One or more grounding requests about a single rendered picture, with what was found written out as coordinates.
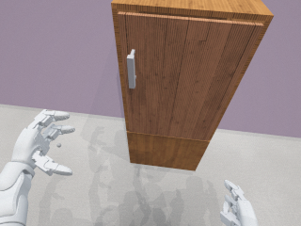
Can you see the cupboard door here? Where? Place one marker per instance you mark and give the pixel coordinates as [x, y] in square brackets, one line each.
[185, 71]

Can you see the right robot hand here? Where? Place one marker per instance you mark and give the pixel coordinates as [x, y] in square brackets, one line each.
[242, 212]

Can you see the left robot hand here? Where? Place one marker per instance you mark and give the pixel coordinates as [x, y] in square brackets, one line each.
[30, 140]

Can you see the handle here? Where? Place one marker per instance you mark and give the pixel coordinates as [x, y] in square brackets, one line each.
[131, 69]

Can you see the left robot forearm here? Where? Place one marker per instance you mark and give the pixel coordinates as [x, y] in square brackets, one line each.
[15, 183]

